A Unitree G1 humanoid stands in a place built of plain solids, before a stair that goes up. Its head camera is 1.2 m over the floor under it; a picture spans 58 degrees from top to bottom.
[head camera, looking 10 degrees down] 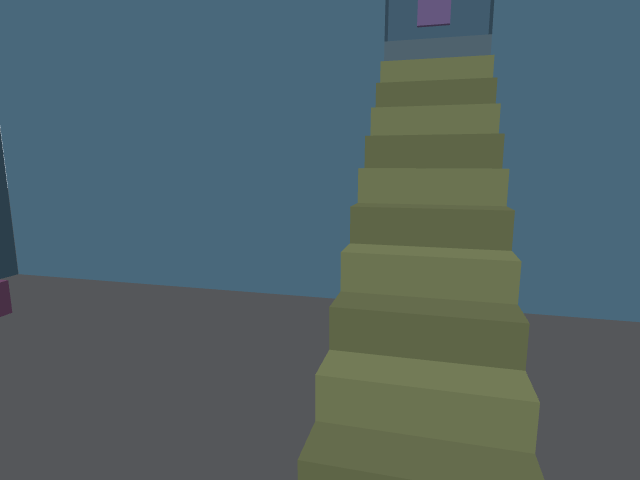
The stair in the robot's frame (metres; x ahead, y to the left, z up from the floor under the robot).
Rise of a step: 0.20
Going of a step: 0.24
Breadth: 0.80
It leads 14 degrees to the right of straight ahead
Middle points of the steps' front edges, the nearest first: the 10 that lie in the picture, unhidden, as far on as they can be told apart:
1.47 -0.37 0.39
1.70 -0.43 0.59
1.93 -0.49 0.78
2.17 -0.55 0.98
2.40 -0.61 1.17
2.63 -0.66 1.37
2.86 -0.72 1.56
3.10 -0.78 1.76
3.33 -0.84 1.96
3.56 -0.90 2.16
